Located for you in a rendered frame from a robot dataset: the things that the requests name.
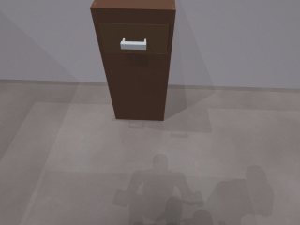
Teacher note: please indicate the handle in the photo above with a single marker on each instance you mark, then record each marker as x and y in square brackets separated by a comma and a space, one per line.
[133, 45]

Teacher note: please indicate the drawer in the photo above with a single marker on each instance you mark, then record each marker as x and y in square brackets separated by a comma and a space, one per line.
[156, 35]

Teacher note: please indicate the cabinet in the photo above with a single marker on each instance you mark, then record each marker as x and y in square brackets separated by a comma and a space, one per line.
[137, 81]

